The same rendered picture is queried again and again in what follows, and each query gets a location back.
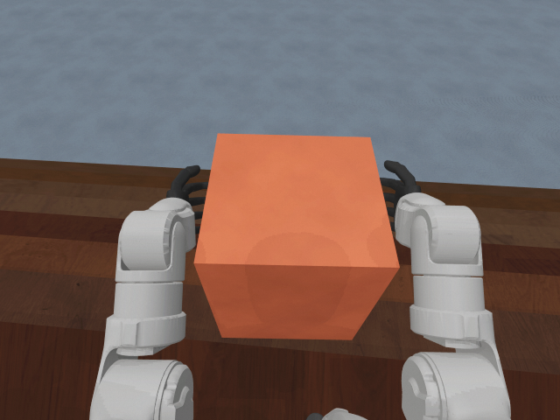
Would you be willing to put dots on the robot right shin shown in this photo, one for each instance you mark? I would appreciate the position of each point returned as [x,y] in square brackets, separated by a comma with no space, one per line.
[336,410]

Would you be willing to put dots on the right robot upper arm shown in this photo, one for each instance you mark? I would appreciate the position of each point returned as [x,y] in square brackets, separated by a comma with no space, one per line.
[452,386]

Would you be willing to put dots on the carton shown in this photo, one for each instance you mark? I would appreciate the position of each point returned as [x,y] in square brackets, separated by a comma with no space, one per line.
[295,240]

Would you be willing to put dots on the robot right forearm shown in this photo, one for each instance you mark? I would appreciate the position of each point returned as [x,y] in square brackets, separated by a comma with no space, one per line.
[449,305]

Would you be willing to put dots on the robot left hand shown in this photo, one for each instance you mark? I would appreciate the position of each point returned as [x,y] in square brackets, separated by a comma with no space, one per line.
[181,190]

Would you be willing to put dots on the left robot upper arm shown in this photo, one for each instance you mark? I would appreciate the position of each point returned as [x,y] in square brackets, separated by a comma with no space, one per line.
[145,390]

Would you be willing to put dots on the robot left forearm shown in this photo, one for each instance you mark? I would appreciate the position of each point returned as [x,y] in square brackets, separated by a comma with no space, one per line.
[150,265]

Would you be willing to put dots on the robot right hand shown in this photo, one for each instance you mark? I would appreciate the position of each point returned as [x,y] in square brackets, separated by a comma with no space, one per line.
[408,185]

